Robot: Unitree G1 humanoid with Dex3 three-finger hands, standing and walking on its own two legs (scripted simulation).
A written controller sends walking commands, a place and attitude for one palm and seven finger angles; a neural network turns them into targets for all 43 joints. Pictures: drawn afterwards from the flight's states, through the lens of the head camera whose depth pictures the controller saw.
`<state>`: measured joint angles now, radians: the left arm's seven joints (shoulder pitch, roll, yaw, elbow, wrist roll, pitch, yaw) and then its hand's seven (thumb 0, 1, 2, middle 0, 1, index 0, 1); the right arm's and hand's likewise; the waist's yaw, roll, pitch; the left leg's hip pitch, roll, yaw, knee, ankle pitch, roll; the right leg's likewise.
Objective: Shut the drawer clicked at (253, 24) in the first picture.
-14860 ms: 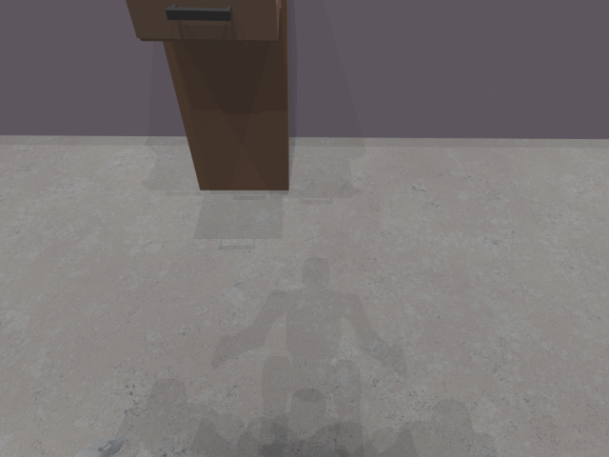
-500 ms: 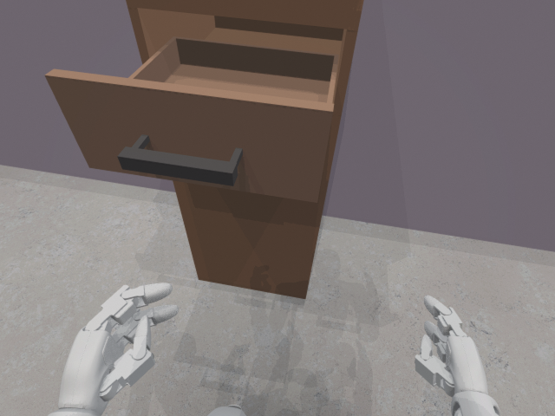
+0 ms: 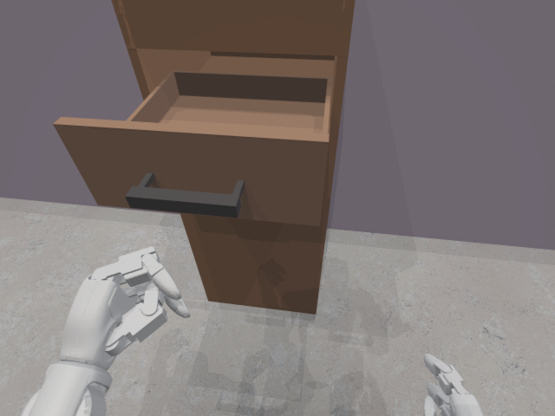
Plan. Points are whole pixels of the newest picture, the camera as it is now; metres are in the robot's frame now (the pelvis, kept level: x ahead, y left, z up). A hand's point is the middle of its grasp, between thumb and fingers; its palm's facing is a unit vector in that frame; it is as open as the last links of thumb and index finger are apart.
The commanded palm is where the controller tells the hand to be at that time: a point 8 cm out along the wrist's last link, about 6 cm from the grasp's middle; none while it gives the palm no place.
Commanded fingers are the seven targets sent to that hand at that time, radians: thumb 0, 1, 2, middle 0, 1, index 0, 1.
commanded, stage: raise the hand and make a fist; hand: left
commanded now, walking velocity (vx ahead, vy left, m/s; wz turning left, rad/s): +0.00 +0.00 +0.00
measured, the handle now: (188, 191) +0.38 +0.17 +0.15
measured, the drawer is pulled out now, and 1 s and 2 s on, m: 0.28 0.28 0.28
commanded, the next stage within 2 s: bring the fist close to the handle in 0.88 s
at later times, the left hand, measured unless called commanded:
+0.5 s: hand (127, 266) +0.18 +0.15 +0.24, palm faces -0.04 -0.98 -0.21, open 3.3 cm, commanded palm +0.15 +0.19 +0.25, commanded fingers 0.00 0.90 0.90 -1.40 -1.60 -1.40 -1.60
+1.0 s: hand (118, 251) +0.20 +0.16 +0.25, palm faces -0.02 -0.99 -0.15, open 3.3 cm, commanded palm +0.16 +0.19 +0.25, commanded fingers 0.00 0.90 0.90 -1.40 -1.60 -1.40 -1.60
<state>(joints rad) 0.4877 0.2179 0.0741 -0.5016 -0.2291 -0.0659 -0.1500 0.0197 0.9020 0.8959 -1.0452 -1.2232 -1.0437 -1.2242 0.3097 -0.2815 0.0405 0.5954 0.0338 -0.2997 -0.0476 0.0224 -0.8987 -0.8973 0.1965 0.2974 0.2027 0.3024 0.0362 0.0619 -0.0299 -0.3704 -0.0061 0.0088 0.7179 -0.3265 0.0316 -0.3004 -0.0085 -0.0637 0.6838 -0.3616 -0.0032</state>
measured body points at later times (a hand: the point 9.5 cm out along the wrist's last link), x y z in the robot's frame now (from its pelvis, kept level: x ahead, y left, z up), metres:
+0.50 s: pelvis +0.01 -0.02 +0.01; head -0.05 -0.05 +0.46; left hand +0.18 +0.20 +0.26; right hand +0.26 -0.19 -0.01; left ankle +0.04 +0.10 -0.72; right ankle +0.00 -0.12 -0.72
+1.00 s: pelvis -0.01 -0.02 +0.01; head -0.07 -0.04 +0.46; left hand +0.19 +0.21 +0.26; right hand +0.20 -0.24 -0.03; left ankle +0.04 +0.10 -0.72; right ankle +0.00 -0.12 -0.72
